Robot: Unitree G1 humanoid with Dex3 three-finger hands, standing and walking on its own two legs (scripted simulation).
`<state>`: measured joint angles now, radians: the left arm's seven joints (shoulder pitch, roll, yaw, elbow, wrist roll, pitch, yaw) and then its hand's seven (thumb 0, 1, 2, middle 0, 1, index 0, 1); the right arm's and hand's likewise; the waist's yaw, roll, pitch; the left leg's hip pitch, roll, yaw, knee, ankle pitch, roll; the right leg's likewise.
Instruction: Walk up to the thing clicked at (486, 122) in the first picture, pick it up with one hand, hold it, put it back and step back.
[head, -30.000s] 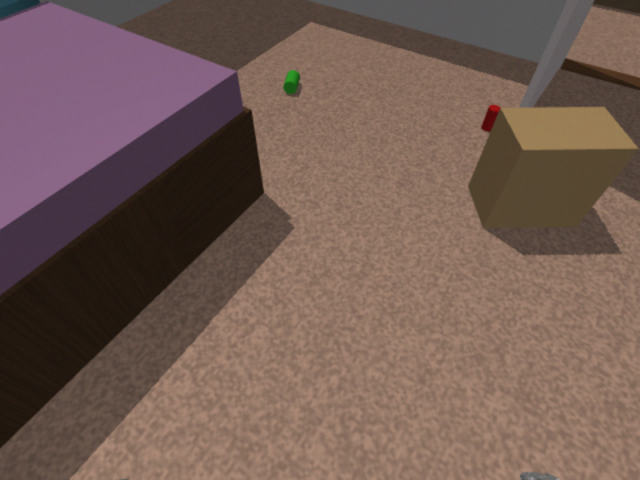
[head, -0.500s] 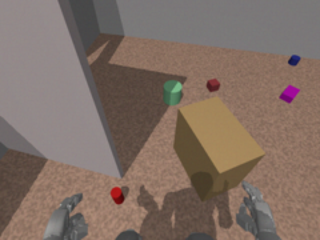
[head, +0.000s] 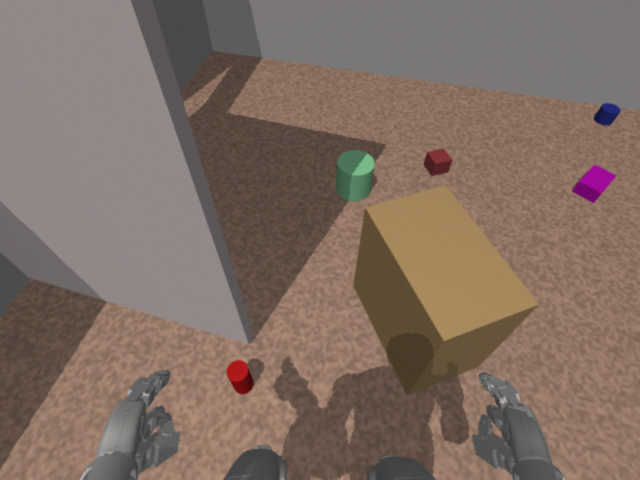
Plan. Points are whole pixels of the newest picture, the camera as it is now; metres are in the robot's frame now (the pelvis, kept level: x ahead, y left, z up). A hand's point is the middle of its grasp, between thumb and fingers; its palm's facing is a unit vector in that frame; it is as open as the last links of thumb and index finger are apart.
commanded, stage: stand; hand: left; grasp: from above
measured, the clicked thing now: (240, 377) +0.43 +0.22 -0.66
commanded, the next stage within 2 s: none
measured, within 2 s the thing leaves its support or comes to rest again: neither
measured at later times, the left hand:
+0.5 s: hand out of the picture +0.06 +0.24 -0.11, palm faces +0.04 -0.95 -0.32, open 7.4 cm
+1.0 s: hand out of the picture +0.05 +0.25 -0.10, palm faces +0.02 -0.94 -0.33, open 7.4 cm
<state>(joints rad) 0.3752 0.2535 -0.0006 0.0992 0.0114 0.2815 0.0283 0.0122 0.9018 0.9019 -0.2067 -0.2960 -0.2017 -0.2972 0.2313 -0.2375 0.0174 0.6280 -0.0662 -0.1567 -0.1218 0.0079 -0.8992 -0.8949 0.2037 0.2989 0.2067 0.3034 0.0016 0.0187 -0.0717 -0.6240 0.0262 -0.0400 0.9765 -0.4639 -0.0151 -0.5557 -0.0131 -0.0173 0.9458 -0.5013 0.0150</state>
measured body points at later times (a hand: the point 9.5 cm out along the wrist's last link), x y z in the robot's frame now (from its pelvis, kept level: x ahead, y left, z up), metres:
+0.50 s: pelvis +0.01 +0.01 +0.05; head +0.02 +0.01 +0.50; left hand +0.05 +0.29 -0.09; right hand +0.08 -0.27 -0.09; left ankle +0.02 +0.13 -0.68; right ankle -0.01 -0.13 -0.68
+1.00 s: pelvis -0.01 +0.01 +0.06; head -0.01 +0.01 +0.51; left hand +0.05 +0.30 -0.08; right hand +0.06 -0.28 -0.08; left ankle +0.02 +0.13 -0.68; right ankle -0.01 -0.13 -0.68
